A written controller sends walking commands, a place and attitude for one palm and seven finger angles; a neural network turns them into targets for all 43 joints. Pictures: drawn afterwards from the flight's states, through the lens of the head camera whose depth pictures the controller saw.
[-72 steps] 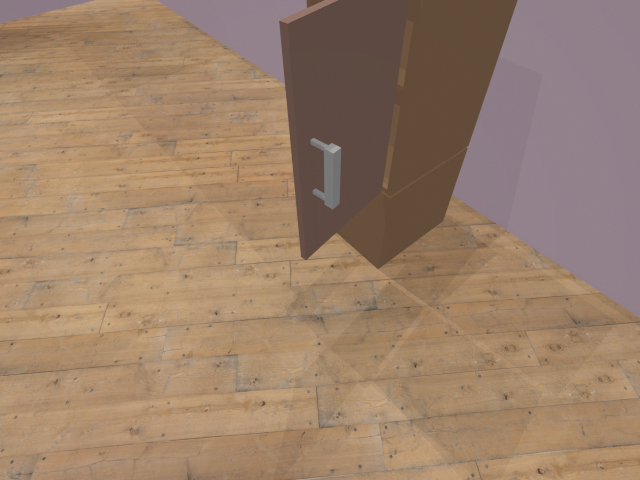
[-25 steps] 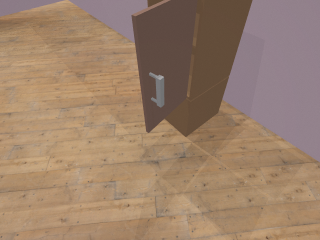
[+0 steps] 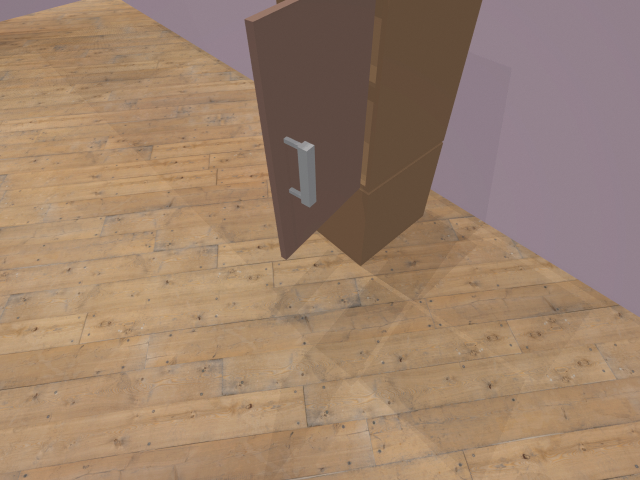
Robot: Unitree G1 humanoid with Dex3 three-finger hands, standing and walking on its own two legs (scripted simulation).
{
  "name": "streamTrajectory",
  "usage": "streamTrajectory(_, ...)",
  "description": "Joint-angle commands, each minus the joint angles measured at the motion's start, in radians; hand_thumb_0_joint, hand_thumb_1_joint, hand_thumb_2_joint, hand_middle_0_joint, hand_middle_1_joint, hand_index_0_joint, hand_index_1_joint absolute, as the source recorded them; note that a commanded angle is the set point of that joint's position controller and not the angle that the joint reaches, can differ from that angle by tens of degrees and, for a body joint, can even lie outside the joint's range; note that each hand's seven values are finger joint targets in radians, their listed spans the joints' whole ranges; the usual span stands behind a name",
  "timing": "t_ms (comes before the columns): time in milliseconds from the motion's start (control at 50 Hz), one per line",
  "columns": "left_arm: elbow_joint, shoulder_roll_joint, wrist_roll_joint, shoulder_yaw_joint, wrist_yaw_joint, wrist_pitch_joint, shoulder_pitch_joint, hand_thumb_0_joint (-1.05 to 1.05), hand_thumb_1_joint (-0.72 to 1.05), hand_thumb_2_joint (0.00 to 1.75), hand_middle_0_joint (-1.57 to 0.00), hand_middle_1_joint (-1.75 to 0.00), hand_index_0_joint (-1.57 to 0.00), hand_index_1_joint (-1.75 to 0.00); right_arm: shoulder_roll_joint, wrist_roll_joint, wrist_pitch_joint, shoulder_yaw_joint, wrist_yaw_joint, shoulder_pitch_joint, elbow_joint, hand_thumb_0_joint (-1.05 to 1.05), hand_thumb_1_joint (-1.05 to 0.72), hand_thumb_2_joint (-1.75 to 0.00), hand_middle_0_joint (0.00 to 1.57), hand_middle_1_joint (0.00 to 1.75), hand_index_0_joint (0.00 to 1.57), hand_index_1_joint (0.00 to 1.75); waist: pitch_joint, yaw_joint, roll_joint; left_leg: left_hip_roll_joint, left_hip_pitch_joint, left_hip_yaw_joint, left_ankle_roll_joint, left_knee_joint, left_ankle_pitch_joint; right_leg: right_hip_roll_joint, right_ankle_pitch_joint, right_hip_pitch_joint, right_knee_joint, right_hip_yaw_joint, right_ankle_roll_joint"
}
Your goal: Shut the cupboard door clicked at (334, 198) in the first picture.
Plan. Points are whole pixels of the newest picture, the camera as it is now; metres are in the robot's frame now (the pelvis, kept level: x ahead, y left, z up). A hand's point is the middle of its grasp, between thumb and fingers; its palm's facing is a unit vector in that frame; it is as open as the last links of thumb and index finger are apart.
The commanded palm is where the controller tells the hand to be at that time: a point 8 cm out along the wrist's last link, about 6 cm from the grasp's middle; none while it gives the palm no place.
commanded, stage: walk around to get in front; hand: left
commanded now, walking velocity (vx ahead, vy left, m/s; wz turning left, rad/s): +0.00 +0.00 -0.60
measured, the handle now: (299, 172) +0.70 +0.09 -0.06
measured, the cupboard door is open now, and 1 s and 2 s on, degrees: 100 100 100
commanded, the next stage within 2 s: none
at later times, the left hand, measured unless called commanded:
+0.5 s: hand out of the picture +0.06 +0.16 -0.16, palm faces -0.19 -0.93 -0.32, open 7.4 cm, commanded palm none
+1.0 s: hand (223, 474) +0.16 +0.16 -0.17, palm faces -0.43 -0.87 -0.24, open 7.4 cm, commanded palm none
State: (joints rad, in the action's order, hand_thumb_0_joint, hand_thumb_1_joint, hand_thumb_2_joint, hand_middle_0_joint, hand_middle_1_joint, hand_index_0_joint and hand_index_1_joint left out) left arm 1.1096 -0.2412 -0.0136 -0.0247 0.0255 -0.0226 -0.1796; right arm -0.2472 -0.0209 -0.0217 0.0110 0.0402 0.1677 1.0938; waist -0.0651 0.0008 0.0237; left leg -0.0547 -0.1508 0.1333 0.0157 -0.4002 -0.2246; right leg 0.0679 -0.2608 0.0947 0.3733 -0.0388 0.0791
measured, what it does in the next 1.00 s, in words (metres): steps on the spot, turning right: left foot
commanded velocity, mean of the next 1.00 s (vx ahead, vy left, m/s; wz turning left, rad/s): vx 0.00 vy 0.00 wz -0.60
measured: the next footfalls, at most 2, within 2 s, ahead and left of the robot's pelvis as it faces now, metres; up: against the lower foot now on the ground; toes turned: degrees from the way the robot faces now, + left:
left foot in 0.84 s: +0.07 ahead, +0.10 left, +0.00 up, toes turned -26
right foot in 1.18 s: -0.07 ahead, -0.15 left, +0.00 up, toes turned -42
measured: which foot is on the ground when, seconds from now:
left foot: down 0.00-0.34, up 0.36-0.82, down 0.84-1.00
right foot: down 0.00-0.84, up 0.86-1.00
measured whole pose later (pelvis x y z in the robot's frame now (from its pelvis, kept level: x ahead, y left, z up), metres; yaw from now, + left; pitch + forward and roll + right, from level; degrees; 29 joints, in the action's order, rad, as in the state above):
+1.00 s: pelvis -0.02 +0.00 +0.00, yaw -30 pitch +2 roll -2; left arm 0.91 -0.29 -0.03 -0.10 -0.03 -0.07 -0.16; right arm -0.20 -0.03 -0.02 0.01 0.04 0.16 0.88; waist -0.12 0.04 -0.04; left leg -0.08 -0.23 0.04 0.02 -0.49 -0.28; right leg 0.03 -0.46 0.53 1.11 0.03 -0.06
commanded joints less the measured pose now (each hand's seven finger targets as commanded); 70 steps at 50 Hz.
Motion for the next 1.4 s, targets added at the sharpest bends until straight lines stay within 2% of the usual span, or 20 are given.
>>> streamTrajectory(0, -0.086, -0.166, -0.003, -0.049, -0.003, -0.002, -0.023, 0.00, 0.90, 0.90, -0.20, -0.30, -0.20, -0.30, -0.131, 0.003, -0.011, 0.046, 0.016, 0.069, -0.059, 0.00, -0.90, -0.90, 0.20, 0.30, 0.20, 0.30, 0.041, -0.017, -0.056, -0.116, 0.032, -0.056, -0.013, -0.063, 0.113, -0.203, 0.423, 0.106, 0.015, 0.203, -0.010)
streamTrajectory(180, -0.202, -0.087, -0.011, -0.070, -0.037, -0.036, 0.039, 0.00, 0.90, 0.90, -0.20, -0.30, -0.20, -0.30, -0.169, -0.013, 0.016, 0.073, 0.019, 0.078, -0.124, 0.00, -0.90, -0.90, 0.20, 0.30, 0.20, 0.30, 0.026, -0.012, 0.138, -0.419, -0.006, -0.225, -0.203, 0.129, 0.203, -0.095, -0.315, 0.336, 0.602, 0.083, -0.061)
streamTrajectory(280, -0.166, -0.077, -0.013, -0.081, -0.046, -0.023, -0.112, 0.00, 0.90, 0.90, -0.20, -0.30, -0.20, -0.30, -0.181, -0.007, 0.006, 0.083, 0.011, -0.034, -0.169, 0.00, -0.90, -0.90, 0.20, 0.30, 0.20, 0.30, 0.096, 0.074, 0.028, -0.272, -0.120, -0.008, -0.073, -0.141, 0.121, -0.091, -0.015, 0.055, 0.199, -0.014, -0.069)
streamTrajectory(320, -0.167, -0.245, -0.025, -0.109, -0.021, -0.006, -0.158, 0.00, 0.90, 0.90, -0.20, -0.30, -0.20, -0.30, -0.075, 0.010, -0.007, 0.071, -0.003, -0.077, -0.235, 0.00, -0.90, -0.90, 0.20, 0.30, 0.20, 0.30, 0.037, 0.106, -0.438, 0.000, -0.420, 0.033, 0.044, -0.609, -0.440, -0.421, 0.311, 0.028, -0.112, 0.572, 0.083)
streamTrajectory(360, -0.183, -0.231, -0.010, -0.107, -0.006, -0.002, -0.121, 0.00, 0.90, 0.90, -0.20, -0.30, -0.20, -0.30, -0.092, 0.013, -0.021, 0.077, -0.010, -0.085, -0.229, 0.00, -0.90, -0.90, 0.20, 0.30, 0.20, 0.30, 0.027, 0.076, -0.225, -0.038, -0.438, -0.130, 0.033, -0.770, -0.362, -0.414, 0.208, 0.086, -0.092, 0.512, 0.163)
streamTrajectory(460, -0.215, -0.164, -0.008, -0.092, 0.003, 0.012, -0.068, 0.00, 0.90, 0.90, -0.20, -0.30, -0.20, -0.30, -0.061, 0.012, -0.018, 0.070, -0.009, -0.073, -0.211, 0.00, -0.90, -0.90, 0.20, 0.30, 0.20, 0.30, 0.139, 0.029, -0.111, -0.012, -0.404, -0.149, 0.058, -0.718, -0.177, -0.273, 0.489, -0.027, 0.015, 0.389, 0.100)
streamTrajectory(680, -0.226, -0.185, -0.016, -0.103, -0.005, 0.001, -0.102, 0.00, 0.90, 0.90, -0.20, -0.30, -0.20, -0.30, -0.061, 0.023, -0.007, 0.065, 0.003, -0.150, -0.274, 0.00, -0.90, -0.90, 0.20, 0.30, 0.20, 0.30, 0.117, 0.049, -0.165, 0.040, -0.312, -0.172, 0.045, -0.431, -0.225, -0.251, 0.496, -0.005, 0.011, 0.518, 0.124)
streamTrajectory(760, -0.248, -0.181, -0.010, -0.101, -0.007, -0.005, -0.022, 0.00, 0.90, 0.90, -0.20, -0.30, -0.20, -0.30, -0.073, 0.031, 0.008, 0.067, 0.010, -0.024, -0.245, 0.00, -0.90, -0.90, 0.20, 0.30, 0.20, 0.30, 0.156, -0.019, -0.138, 0.049, -0.030, -0.169, 0.029, -0.096, -0.068, -0.190, 0.409, 0.161, 0.080, 0.509, 0.049)
streamTrajectory(780, -0.258, -0.149, -0.002, -0.092, -0.010, -0.007, -0.005, 0.00, 0.90, 0.90, -0.20, -0.30, -0.20, -0.30, -0.108, 0.027, 0.018, 0.071, 0.015, 0.026, -0.228, 0.00, -0.90, -0.90, 0.20, 0.30, 0.20, 0.30, 0.172, -0.043, -0.062, -0.024, 0.144, -0.208, 0.012, 0.031, 0.000, -0.118, 0.251, 0.301, 0.138, 0.437, -0.004)
streamTrajectory(800, -0.280, -0.088, 0.010, -0.081, -0.021, -0.009, -0.020, 0.00, 0.90, 0.90, -0.20, -0.30, -0.20, -0.30, -0.205, 0.009, 0.028, 0.088, 0.019, 0.044, -0.236, 0.00, -0.90, -0.90, 0.20, 0.30, 0.20, 0.30, 0.169, -0.046, 0.217, -0.296, 0.250, -0.486, -0.067, 0.147, 0.004, 0.023, -0.156, 0.504, 0.323, 0.272, -0.069)
streamTrajectory(820, -0.295, -0.114, -0.002, -0.080, -0.031, -0.009, 0.033, 0.00, 0.90, 0.90, -0.20, -0.30, -0.20, -0.30, -0.251, 0.002, 0.022, 0.092, 0.024, 0.056, -0.247, 0.00, -0.90, -0.90, 0.20, 0.30, 0.20, 0.30, 0.105, -0.055, 0.255, -0.453, 0.123, -0.588, -0.170, 0.158, 0.142, 0.009, -0.368, 0.524, 0.561, 0.135, -0.116)
streamTrajectory(840, -0.302, -0.137, -0.009, -0.087, -0.036, -0.009, 0.042, 0.00, 0.90, 0.90, -0.20, -0.30, -0.20, -0.30, -0.218, -0.005, 0.017, 0.079, 0.023, 0.020, -0.267, 0.00, -0.90, -0.90, 0.20, 0.30, 0.20, 0.30, 0.059, -0.032, 0.130, -0.454, 0.011, -0.534, -0.215, 0.134, 0.208, -0.040, -0.327, 0.492, 0.686, 0.149, -0.127)
streamTrajectory(940, -0.271, -0.096, -0.011, -0.087, -0.065, -0.026, -0.002, 0.00, 0.90, 0.90, -0.20, -0.30, -0.20, -0.30, -0.148, -0.012, 0.026, 0.057, 0.020, -0.035, -0.292, 0.00, -0.90, -0.90, 0.20, 0.30, 0.20, 0.30, 0.080, 0.024, 0.183, -0.237, 0.025, -0.169, -0.136, 0.025, 0.478, -0.070, -0.191, 0.488, 0.786, 0.051, -0.152)
streamTrajectory(1040, -0.298, -0.072, -0.007, -0.065, -0.073, -0.016, 0.099, 0.00, 0.90, 0.90, -0.20, -0.30, -0.20, -0.30, -0.180, -0.012, 0.019, 0.077, 0.006, 0.097, -0.245, 0.00, -0.90, -0.90, 0.20, 0.30, 0.20, 0.30, 0.109, -0.045, 0.205, -0.246, 0.107, -0.082, -0.114, -0.042, 0.575, -0.062, -0.173, 0.371, 0.469, -0.053, -0.134)
streamTrajectory(1120, -0.265, -0.102, -0.003, -0.069, -0.073, -0.006, 0.017, 0.00, 0.90, 0.90, -0.20, -0.30, -0.20, -0.30, -0.214, -0.003, 0.013, 0.089, -0.004, 0.067, -0.245, 0.00, -0.90, -0.90, 0.20, 0.30, 0.20, 0.30, 0.135, 0.013, 0.157, -0.251, 0.011, -0.043, -0.056, -0.177, 0.475, -0.054, 0.009, 0.114, 0.151, -0.066, -0.091)
streamTrajectory(1140, -0.237, -0.169, -0.008, -0.081, -0.065, 0.006, -0.078, 0.00, 0.90, 0.90, -0.20, -0.30, -0.20, -0.30, -0.193, 0.008, 0.013, 0.087, -0.011, 0.057, -0.259, 0.00, -0.90, -0.90, 0.20, 0.30, 0.20, 0.30, 0.191, 0.060, 0.031, -0.204, -0.113, 0.011, -0.002, -0.342, 0.337, -0.130, 0.251, -0.092, 0.039, 0.025, -0.059)
streamTrajectory(1160, -0.216, -0.305, -0.021, -0.111, -0.043, 0.016, -0.158, 0.00, 0.90, 0.90, -0.20, -0.30, -0.20, -0.30, -0.088, 0.016, 0.012, 0.062, -0.015, 0.012, -0.311, 0.00, -0.90, -0.90, 0.20, 0.30, 0.20, 0.30, 0.196, 0.103, -0.373, -0.036, -0.435, 0.073, 0.062, -0.620, -0.347, -0.424, 0.711, -0.263, 0.004, 0.436, 0.057)
streamTrajectory(1180, -0.195, -0.319, -0.001, -0.113, -0.024, 0.011, -0.204, 0.00, 0.90, 0.90, -0.20, -0.30, -0.20, -0.30, -0.116, 0.017, 0.001, 0.056, -0.001, -0.030, -0.321, 0.00, -0.90, -0.90, 0.20, 0.30, 0.20, 0.30, 0.219, 0.128, -0.359, -0.030, -0.464, -0.093, 0.056, -0.753, -0.479, -0.474, 0.899, -0.218, 0.047, 0.465, 0.140)
streamTrajectory(1240, -0.256, -0.220, -0.005, -0.094, -0.006, -0.005, -0.014, 0.00, 0.90, 0.90, -0.20, -0.30, -0.20, -0.30, -0.122, 0.017, -0.012, 0.064, -0.004, -0.013, -0.275, 0.00, -0.90, -0.90, 0.20, 0.30, 0.20, 0.30, 0.143, 0.036, -0.274, -0.072, -0.447, -0.141, 0.062, -0.795, -0.278, -0.324, 0.536, -0.063, 0.031, 0.346, 0.121)
streamTrajectory(1380, -0.278, -0.213, -0.010, -0.085, -0.011, 0.000, 0.008, 0.00, 0.90, 0.90, -0.20, -0.30, -0.20, -0.30, -0.074, 0.016, -0.016, 0.056, -0.014, -0.008, -0.260, 0.00, -0.90, -0.90, 0.20, 0.30, 0.20, 0.30, 0.118, 0.016, -0.160, 0.001, -0.302, -0.101, 0.069, -0.517, -0.191, -0.264, 0.389, 0.065, 0.006, 0.356, 0.112)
